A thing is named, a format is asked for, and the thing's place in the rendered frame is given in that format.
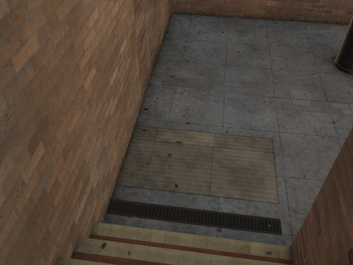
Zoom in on stairs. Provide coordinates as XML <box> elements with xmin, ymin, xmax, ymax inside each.
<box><xmin>55</xmin><ymin>222</ymin><xmax>293</xmax><ymax>265</ymax></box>

